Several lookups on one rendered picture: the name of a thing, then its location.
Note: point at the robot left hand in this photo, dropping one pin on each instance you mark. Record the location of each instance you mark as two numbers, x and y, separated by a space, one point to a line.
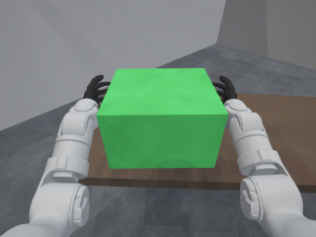
92 91

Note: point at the right robot forearm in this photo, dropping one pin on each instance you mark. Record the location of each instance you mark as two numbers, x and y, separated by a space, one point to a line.
256 156

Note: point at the left robot forearm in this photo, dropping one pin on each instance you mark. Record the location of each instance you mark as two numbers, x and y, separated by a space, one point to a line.
69 160

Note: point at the robot right upper arm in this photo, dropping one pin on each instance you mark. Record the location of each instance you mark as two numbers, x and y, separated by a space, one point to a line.
274 202

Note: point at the carton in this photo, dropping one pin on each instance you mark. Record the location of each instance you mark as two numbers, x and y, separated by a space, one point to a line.
159 118

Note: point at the robot left upper arm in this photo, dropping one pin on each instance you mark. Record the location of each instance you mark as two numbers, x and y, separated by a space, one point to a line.
58 209

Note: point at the table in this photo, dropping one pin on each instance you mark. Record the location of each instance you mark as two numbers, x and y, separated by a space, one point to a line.
290 124

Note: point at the robot right hand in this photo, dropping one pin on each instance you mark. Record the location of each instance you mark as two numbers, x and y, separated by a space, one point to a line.
227 87

